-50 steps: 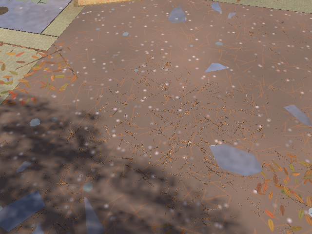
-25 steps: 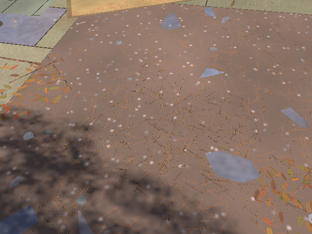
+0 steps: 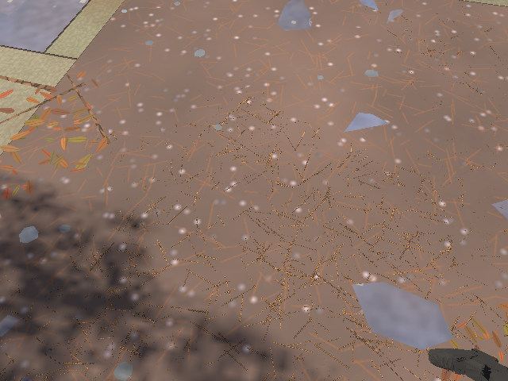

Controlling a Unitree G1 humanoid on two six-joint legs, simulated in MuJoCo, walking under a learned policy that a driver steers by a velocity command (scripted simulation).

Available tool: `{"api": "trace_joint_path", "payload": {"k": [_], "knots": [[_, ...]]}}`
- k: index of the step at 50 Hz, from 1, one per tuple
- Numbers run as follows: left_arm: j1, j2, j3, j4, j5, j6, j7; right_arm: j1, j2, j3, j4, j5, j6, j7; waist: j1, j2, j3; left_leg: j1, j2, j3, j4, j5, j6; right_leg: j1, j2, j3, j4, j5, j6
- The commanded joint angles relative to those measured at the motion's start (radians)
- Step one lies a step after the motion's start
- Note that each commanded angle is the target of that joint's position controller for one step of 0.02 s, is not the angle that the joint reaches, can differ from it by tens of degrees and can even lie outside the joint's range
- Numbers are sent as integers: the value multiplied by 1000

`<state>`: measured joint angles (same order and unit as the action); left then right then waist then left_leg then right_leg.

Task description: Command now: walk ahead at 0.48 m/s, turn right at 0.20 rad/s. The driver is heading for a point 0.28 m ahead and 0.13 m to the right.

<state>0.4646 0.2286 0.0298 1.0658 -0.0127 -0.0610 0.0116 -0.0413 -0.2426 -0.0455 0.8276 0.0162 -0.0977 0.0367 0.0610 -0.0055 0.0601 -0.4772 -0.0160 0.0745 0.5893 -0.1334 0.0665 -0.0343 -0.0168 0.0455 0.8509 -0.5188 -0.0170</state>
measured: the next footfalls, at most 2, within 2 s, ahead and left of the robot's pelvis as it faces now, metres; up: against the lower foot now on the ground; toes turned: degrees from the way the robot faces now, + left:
right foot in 0.42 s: +0.38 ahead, -0.14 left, +0.00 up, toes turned -8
left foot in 0.72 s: +0.35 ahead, +0.10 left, +0.00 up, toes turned -6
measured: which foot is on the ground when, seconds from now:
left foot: down 0.00-0.44, up 0.46-0.70, down 0.72-1.00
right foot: up 0.00-0.40, down 0.42-1.00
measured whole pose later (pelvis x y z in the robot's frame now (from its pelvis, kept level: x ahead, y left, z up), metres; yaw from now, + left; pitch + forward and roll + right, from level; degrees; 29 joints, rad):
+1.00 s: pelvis +0.31 -0.02 +0.02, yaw -7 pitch -1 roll +0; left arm 0.16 0.22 0.05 1.00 0.00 -0.01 0.02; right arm 0.20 -0.21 -0.03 1.10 0.00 -0.03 -0.03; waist -0.01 0.00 0.03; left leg -0.19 0.03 0.01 0.50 -0.31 -0.01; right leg -0.27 0.01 -0.03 0.47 -0.19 -0.01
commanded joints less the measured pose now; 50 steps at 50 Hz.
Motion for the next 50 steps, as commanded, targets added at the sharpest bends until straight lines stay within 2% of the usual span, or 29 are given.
{"api": "trace_joint_path", "payload": {"k": [1,2,3,4,5,7,10,12,14,16,18,20,21,22,23,24,25,26,27,28,30,33,36,37,38,39,40,44,50], "knots": [[-67,146,32,-116,-51,-53,-2,282,-142,-40,54,0,-5,-10,-153,124,-161,628,368,-571,-347,-258,174,-654,-34,79,489,72,-46],[-97,137,36,-119,-41,-52,9,214,-112,-32,51,-5,-15,-7,-117,60,-98,478,335,-450,-378,-142,150,-605,-81,66,443,159,-47],[-83,113,44,-112,-30,-40,15,177,-83,-26,55,-15,-24,-2,-80,63,-65,376,295,-336,-409,-63,124,-540,-111,68,397,214,-46],[-50,85,45,-105,-28,-22,14,161,-65,-22,66,-26,-28,0,-49,90,-63,313,267,-265,-434,-41,110,-480,-130,73,372,240,-47],[-36,62,45,-103,-30,-7,14,162,-56,-22,76,-26,-31,0,-37,95,-54,279,254,-217,-455,-28,110,-463,-136,69,356,243,-47],[-71,56,51,-130,-26,15,17,178,-77,-27,98,-25,-38,-8,-27,93,-12,235,252,-143,-494,11,121,-509,-145,66,322,280,-39],[-172,71,55,-184,-3,12,17,208,-110,-27,122,-37,-36,-27,-26,50,31,231,238,-51,-475,337,141,-571,-121,66,153,396,-5],[-235,43,41,-206,9,-2,0,207,-127,-26,124,-35,-24,-41,-37,50,17,228,195,34,-445,475,122,-507,-100,-2,-46,514,2],[-323,24,27,-229,15,-7,-16,260,-145,-25,141,-25,-13,-52,-76,31,-7,276,198,46,-418,526,119,-466,-73,-54,-162,591,8],[-354,40,26,-246,14,-4,-26,302,-164,-27,164,-12,3,-55,-87,40,-32,371,228,29,-366,552,115,-459,-57,-55,-228,578,0],[-360,74,33,-263,16,-3,-32,306,-178,-33,178,0,21,-57,-72,64,-50,447,256,8,-288,581,97,-448,-38,-52,-275,503,-28],[-253,128,56,-235,23,-9,-33,279,-179,-34,178,7,36,-59,1,56,-111,471,221,15,-119,614,50,-292,8,-78,-392,568,-69],[-187,203,79,-216,28,-11,-24,330,-160,-28,180,-10,36,-57,10,-18,-181,415,152,50,40,495,-3,-127,-39,-31,-402,944,-98],[-113,263,84,-210,54,-2,-12,418,-87,-1,175,-39,28,-49,-15,-180,-328,152,50,64,336,-2,-65,208,-258,212,-301,1405,-236],[-109,179,53,-201,46,4,-13,482,-27,20,204,-31,31,-36,-42,-240,-472,88,-5,-72,530,-561,-104,281,-402,395,-333,1503,-375],[-156,138,41,-208,25,8,-24,452,-94,1,209,1,42,-30,-38,-159,-453,71,33,-155,580,-582,-106,184,-359,363,-391,1215,-366],[-241,128,38,-222,16,9,-25,355,-112,-5,186,18,55,-38,-43,-107,-311,1,60,-133,579,-558,-105,70,-310,289,-438,979,-310],[-311,120,33,-230,19,8,-22,299,-103,-8,180,13,71,-53,-57,-57,-211,-16,82,-124,521,-507,-108,-60,-270,237,-487,810,-264],[-367,113,30,-239,25,9,-15,285,-108,-13,182,3,89,-69,-81,-58,-167,36,102,-125,446,-450,-114,-170,-237,191,-530,699,-229],[-398,130,36,-240,34,14,-11,299,-94,-11,188,-4,100,-78,-102,-82,-145,100,94,-107,366,-399,-120,-253,-209,157,-556,625,-210],[-394,127,37,-232,45,19,-4,322,-72,-7,205,-12,108,-90,-105,-100,-165,181,78,-87,260,-343,-124,-292,-193,134,-576,568,-215],[-400,119,34,-217,31,25,5,312,-68,-6,218,-14,114,-89,-106,-107,-182,273,72,-74,97,-182,-109,-314,-180,118,-597,354,-197],[-371,89,23,-183,16,35,7,299,-77,-6,225,-42,114,-75,-116,-79,-114,367,73,-71,-111,-22,-63,-391,-115,83,-598,27,-95],[-349,82,21,-171,22,37,7,285,-109,-8,213,-46,111,-75,-95,-36,-68,338,132,-134,-177,-54,-35,-399,-82,61,-559,-3,-52],[-317,80,25,-175,24,39,8,253,-171,-21,217,-25,108,-78,-39,83,-28,208,140,-145,-190,-222,-4,-334,-16,-4,-538,68,-18],[-340,79,24,-170,30,41,14,230,-130,-13,218,-21,97,-74,-51,112,-13,92,125,-152,-243,-350,-9,-217,1,-31,-486,167,-1],[-342,85,28,-168,26,42,17,216,-102,-6,220,-27,85,-73,-44,125,-13,57,121,-152,-271,-353,-28,-158,-1,-35,-453,234,-6],[-316,89,32,-133,25,43,18,237,-95,-2,236,-20,57,-70,-55,67,-50,155,99,-123,-225,-135,-57,-141,-15,-26,-432,389,-33],[-317,87,34,-101,15,45,15,276,-91,1,253,-16,68,-73,-73,20,-87,239,85,-103,-180,34,-45,-126,-19,-32,-409,526,-28]]}}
